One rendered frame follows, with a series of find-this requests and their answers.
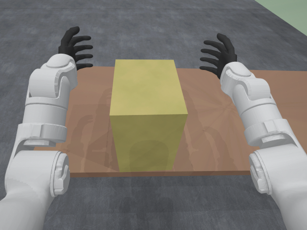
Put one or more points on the robot right hand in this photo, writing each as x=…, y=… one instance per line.
x=225, y=56

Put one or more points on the carton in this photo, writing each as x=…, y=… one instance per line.
x=147, y=114

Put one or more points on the right robot forearm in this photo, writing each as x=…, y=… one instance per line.
x=263, y=123

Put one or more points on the left robot forearm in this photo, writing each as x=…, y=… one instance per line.
x=46, y=104

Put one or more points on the robot left upper arm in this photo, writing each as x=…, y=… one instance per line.
x=35, y=178

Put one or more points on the table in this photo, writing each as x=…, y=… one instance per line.
x=212, y=142

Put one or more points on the robot right upper arm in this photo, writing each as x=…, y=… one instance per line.
x=281, y=172

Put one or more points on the robot left hand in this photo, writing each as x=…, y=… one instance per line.
x=67, y=46

